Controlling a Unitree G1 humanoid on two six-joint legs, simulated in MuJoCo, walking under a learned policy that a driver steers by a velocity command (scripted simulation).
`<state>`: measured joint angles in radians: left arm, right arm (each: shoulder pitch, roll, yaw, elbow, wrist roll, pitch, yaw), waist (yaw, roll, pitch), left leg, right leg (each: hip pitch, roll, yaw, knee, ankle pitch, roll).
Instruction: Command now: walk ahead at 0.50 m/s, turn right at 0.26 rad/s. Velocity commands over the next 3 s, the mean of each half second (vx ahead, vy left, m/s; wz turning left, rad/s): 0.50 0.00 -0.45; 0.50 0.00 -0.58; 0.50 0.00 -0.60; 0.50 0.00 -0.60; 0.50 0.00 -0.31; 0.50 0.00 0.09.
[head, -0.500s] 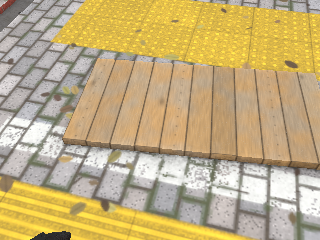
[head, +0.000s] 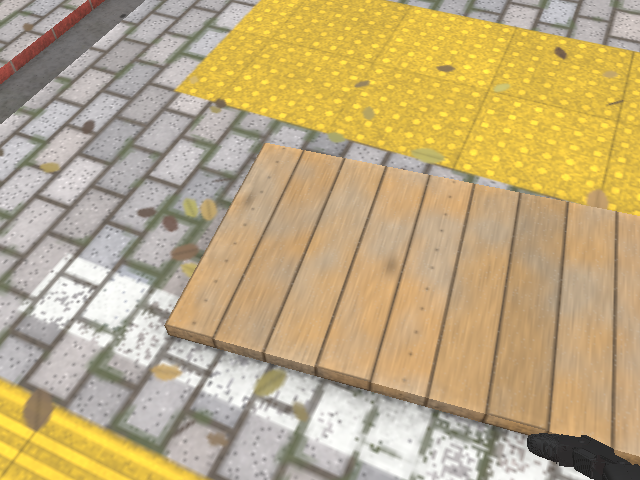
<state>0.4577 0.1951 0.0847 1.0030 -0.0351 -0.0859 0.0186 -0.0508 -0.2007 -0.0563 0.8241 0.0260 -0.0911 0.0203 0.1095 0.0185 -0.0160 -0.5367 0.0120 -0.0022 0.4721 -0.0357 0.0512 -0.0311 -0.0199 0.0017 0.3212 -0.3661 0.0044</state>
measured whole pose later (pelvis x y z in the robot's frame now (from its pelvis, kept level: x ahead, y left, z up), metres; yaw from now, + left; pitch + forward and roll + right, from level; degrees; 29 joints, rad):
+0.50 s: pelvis +0.26 -0.03 -0.01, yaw -16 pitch +3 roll +2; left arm 0.02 0.24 0.07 0.77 -0.02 -0.03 -0.05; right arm 0.32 -0.26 -0.09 1.00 0.02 -0.07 -0.02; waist -0.07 -0.03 0.02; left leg 0.09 0.04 0.26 0.28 -0.39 -0.06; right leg -0.62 -0.07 -0.04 0.66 -0.09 -0.09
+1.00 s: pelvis +0.52 -0.14 +0.01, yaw -34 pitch +3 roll +3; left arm 0.38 0.27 0.07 0.78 -0.02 -0.04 0.02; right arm -0.03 -0.22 -0.05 0.76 0.00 -0.11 0.01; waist 0.07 -0.03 0.01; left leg -0.58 -0.02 0.01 0.62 -0.08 -0.01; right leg -0.09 0.05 0.22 0.42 -0.35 -0.06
